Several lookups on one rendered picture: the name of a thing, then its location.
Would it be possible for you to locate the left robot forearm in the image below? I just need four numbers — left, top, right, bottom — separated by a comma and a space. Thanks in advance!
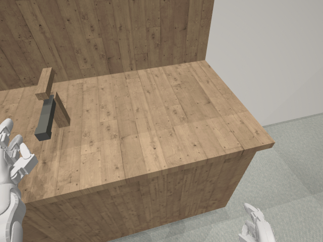
0, 184, 26, 242

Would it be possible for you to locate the tap lever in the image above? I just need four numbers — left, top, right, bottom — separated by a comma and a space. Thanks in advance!
34, 95, 56, 141

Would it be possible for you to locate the robot right hand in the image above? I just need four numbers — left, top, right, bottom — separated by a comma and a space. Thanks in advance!
239, 203, 277, 242

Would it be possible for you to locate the robot left hand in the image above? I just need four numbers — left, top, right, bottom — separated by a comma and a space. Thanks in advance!
0, 118, 38, 187

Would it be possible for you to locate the counter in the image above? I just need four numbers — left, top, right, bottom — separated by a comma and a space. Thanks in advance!
0, 0, 275, 242

